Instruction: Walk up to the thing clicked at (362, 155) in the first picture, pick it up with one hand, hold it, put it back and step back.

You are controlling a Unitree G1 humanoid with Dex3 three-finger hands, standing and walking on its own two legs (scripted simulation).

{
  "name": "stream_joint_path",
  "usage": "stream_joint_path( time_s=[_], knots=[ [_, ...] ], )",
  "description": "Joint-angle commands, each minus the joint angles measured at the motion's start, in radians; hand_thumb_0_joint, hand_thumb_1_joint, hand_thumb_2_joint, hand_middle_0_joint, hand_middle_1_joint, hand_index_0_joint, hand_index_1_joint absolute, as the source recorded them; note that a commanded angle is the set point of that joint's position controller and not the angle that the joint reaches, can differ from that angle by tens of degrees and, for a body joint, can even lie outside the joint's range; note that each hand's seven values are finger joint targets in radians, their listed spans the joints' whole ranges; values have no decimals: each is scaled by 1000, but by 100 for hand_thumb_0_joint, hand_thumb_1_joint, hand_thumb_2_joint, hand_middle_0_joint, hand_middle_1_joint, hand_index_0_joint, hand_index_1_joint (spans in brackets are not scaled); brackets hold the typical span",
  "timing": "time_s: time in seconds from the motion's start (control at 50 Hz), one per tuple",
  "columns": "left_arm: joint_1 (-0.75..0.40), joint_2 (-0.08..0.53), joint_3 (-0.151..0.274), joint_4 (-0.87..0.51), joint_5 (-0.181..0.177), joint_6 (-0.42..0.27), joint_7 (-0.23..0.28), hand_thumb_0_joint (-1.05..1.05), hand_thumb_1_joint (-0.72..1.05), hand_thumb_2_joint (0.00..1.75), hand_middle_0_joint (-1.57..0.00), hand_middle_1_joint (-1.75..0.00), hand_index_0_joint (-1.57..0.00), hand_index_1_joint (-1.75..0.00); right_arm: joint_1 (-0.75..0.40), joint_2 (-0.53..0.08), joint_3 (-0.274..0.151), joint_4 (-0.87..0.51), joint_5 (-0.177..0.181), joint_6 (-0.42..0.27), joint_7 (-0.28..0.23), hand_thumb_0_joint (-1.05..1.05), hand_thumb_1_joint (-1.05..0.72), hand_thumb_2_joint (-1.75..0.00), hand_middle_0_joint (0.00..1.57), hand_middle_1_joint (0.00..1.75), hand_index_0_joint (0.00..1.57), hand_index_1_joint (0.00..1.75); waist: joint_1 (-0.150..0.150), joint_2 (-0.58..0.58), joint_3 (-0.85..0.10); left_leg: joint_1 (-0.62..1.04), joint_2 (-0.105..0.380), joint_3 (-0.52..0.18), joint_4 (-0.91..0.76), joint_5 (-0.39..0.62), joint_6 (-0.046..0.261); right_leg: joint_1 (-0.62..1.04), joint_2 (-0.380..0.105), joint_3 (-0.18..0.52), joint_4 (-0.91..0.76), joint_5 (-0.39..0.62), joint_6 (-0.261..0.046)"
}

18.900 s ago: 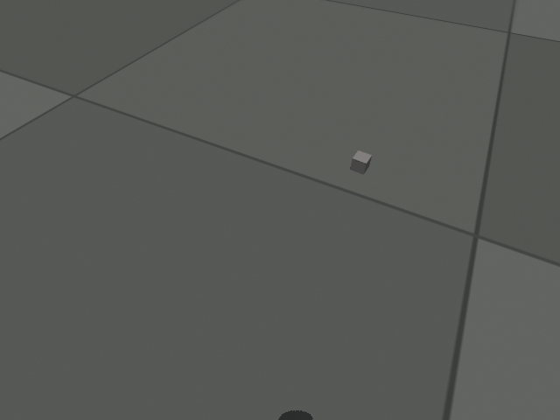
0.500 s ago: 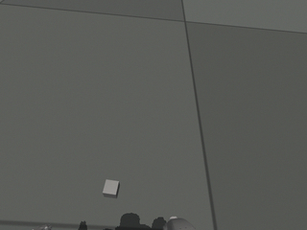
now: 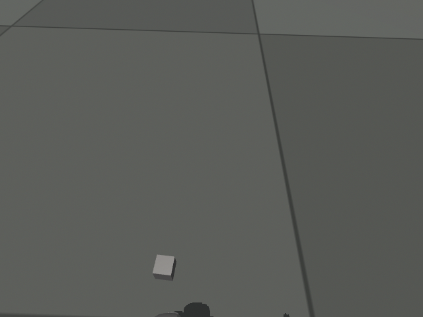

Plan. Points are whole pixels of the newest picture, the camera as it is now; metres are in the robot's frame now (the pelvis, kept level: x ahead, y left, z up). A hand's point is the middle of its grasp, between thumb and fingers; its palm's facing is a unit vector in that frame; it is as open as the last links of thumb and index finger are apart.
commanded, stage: walk up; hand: left
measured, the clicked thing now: (164, 267) +0.43 +0.21 -0.71
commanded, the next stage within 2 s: none
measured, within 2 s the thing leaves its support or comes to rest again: neither
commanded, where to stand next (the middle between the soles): +0.04 -0.02 m, yaw +0 degrees
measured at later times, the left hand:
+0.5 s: hand out of the picture +0.05 +0.23 -0.15, palm faces -0.06 -0.94 -0.35, open 7.4 cm
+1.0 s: hand out of the picture +0.11 +0.23 -0.13, palm faces -0.06 -0.93 -0.37, open 7.3 cm
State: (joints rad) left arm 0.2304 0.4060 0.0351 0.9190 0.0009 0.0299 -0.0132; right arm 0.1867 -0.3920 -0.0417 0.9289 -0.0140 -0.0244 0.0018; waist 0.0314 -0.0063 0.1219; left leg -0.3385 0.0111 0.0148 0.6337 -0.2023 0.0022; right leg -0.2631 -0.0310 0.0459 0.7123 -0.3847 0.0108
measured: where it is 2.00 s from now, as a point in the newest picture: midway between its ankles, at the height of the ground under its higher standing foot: outside the picture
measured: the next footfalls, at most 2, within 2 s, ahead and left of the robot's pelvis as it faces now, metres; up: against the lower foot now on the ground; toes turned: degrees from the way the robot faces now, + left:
right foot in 0.22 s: +0.00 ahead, -0.15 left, +0.00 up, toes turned -2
left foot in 1.74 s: -0.02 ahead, +0.11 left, +0.00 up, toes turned +4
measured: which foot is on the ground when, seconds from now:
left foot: down 0.00-1.00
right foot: up 0.00-0.20, down 0.22-1.00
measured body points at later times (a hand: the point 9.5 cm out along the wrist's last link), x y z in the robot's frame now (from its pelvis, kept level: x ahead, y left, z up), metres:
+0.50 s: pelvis -0.01 -0.02 +0.01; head +0.01 -0.02 +0.46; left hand +0.06 +0.28 -0.12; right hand +0.04 -0.34 -0.11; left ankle +0.05 +0.10 -0.72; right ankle -0.04 -0.15 -0.72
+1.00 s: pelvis +0.02 -0.03 +0.02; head +0.03 -0.03 +0.47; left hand +0.11 +0.28 -0.10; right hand +0.10 -0.33 -0.11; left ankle +0.06 +0.10 -0.72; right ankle -0.01 -0.15 -0.72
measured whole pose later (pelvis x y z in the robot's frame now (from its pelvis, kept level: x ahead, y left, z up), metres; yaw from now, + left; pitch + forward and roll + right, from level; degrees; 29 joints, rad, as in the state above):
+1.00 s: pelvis +0.02 -0.03 +0.02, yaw -2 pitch -3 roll +0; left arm 0.12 0.37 0.00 1.05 0.01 -0.02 -0.01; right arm 0.10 -0.37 0.00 1.06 0.01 -0.01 0.01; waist -0.01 0.02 0.08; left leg -0.25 0.01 0.00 0.50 -0.21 0.00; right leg -0.13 -0.01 -0.01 0.50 -0.32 0.01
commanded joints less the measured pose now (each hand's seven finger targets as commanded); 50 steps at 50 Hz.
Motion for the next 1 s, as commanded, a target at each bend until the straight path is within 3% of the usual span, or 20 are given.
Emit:
stream_joint_path(
  time_s=[0.0,0.14,0.18,0.2,0.22,0.24,0.28,0.36,0.38,0.44,0.48,0.54,0.6,0.66,0.7,0.74,0.8,0.84,0.86,0.98],
  knots=[
    [14,211,61,-46,-5,9,22,0,90,90,-20,-30,-20,-30,-36,-316,-83,-75,-7,-22,-29,0,-90,-90,20,30,20,30,-21,104,-87,-37,353,-464,-349,-141,249,-66,44,91,311,-196,-52],
    [76,183,78,0,16,-14,-7,0,90,90,-20,-30,-20,-30,-34,-288,-80,-81,-30,-16,-17,0,-90,-90,20,30,20,30,-29,198,-156,22,242,-261,-285,-344,176,-17,24,-37,3,-202,-39],
    [149,161,80,44,25,-25,-4,0,90,90,-20,-30,-20,-30,-60,-268,-70,-83,-24,1,-9,0,-90,-90,20,30,20,30,14,173,-132,-86,194,-182,-218,-379,126,133,41,-69,-228,-30,-59],
    [129,182,87,38,38,-35,2,0,90,90,-20,-30,-20,-30,-42,-217,-56,-83,-18,7,-8,0,-90,-90,20,30,20,30,12,69,-109,-155,143,-131,-115,-374,76,162,7,21,-316,-68,-76],
    [103,260,98,9,47,-41,6,0,90,90,-20,-30,-20,-30,-88,-150,-37,-102,-5,8,-9,0,-90,-90,20,30,20,30,31,-149,-48,-230,24,-48,50,-378,9,6,-180,385,-462,-398,-152],
    [-4,317,98,-28,54,-43,1,0,90,90,-20,-30,-20,-30,-121,-198,-55,-88,-2,8,-15,0,-90,-90,20,30,20,30,15,-160,21,-115,-7,-65,210,-310,-2,-207,-301,500,-532,-537,-226],
    [-124,230,73,-55,35,-65,11,0,90,90,-20,-30,-20,-30,-38,-176,-46,-43,12,-13,-5,0,-90,-90,20,30,20,30,-53,-42,8,-79,21,-73,121,-190,2,-81,-209,280,-405,-109,-185],
    [-57,200,52,-28,18,-72,4,0,90,90,-20,-30,-20,-30,15,-161,-35,-10,-1,-42,-5,0,-90,-90,20,30,20,30,-50,-125,-135,167,-2,-21,-156,42,32,11,-125,81,-212,414,-104],
    [-45,185,47,-30,13,-72,5,0,90,90,-20,-30,-20,-30,24,-189,-43,-15,-7,-46,-8,0,-90,-90,20,30,20,30,-48,-85,-160,230,55,-97,-173,148,55,-16,-101,57,-154,390,-79],
    [-7,172,43,4,9,-68,16,0,90,90,-20,-30,-20,-30,9,-270,-57,-15,3,-36,5,0,-90,-90,20,30,20,30,-18,82,-174,183,242,-368,-229,-70,199,-48,15,-30,-84,-104,-61],
    [13,167,42,19,16,-74,15,0,90,90,-20,-30,-20,-30,-38,-262,-49,-26,1,-22,8,0,-90,-90,20,30,20,30,-4,115,-112,75,197,-307,-227,-165,158,-7,3,-9,-186,-84,-78],
    [34,267,64,35,20,-92,17,0,90,90,-20,-30,-20,-30,-89,-184,-27,-27,4,-13,11,0,-90,-90,20,30,20,30,8,-64,-2,-168,-28,-47,58,-172,29,94,-195,310,-418,-107,-173],
    [-30,249,61,14,15,-99,22,0,90,90,-20,-30,-20,-30,-51,-177,-22,-3,2,-25,6,0,-90,-90,20,30,20,30,-13,-99,0,-157,28,-39,38,-227,20,158,-270,249,-356,364,-219],
    [-93,203,38,-2,1,-90,25,0,90,90,-20,-30,-20,-30,17,-182,-35,31,3,-41,2,0,-90,-90,20,30,20,30,-59,-69,-131,177,53,-79,-132,343,63,66,-114,19,-165,642,-78],
    [-69,169,34,-5,-16,-79,28,0,90,90,-20,-30,-20,-30,42,-261,-53,29,5,-42,0,0,-90,-90,20,30,20,30,-54,53,-192,300,225,-306,-154,436,198,-55,22,-68,10,269,-21],
    [-90,148,25,2,-9,-72,30,0,90,90,-20,-30,-20,-30,29,-253,-51,33,10,-32,0,0,-90,-90,20,30,20,30,-47,107,-174,242,289,-368,-227,348,248,-57,35,-42,3,-151,-45],
    [-1,144,20,54,-1,-82,29,0,90,90,-20,-30,-20,-30,-115,-218,-30,3,9,-12,-3,0,-90,-90,20,30,20,30,17,117,-154,102,192,-215,-154,247,136,108,-22,-1,-308,100,-55],
    [-65,227,33,58,8,-95,35,0,90,90,-20,-30,-20,-30,-125,-148,-5,9,28,-2,0,0,-90,-90,20,30,20,30,-15,-10,-126,21,47,-83,-60,181,18,132,-178,210,-392,325,-108],
    [-134,253,32,47,8,-91,30,0,90,90,-20,-30,-20,-30,-83,-152,-7,36,28,1,-3,0,-90,-90,20,30,20,30,-55,-15,-120,123,44,-65,-119,17,9,44,-211,179,-335,351,-143],
    [-167,184,12,94,-1,-80,30,0,90,90,-20,-30,-20,-30,-135,-170,0,92,24,-6,4,0,-90,-90,20,30,20,30,-35,-43,-170,216,105,-104,-191,306,46,135,-84,29,-367,392,-32]
  ],
)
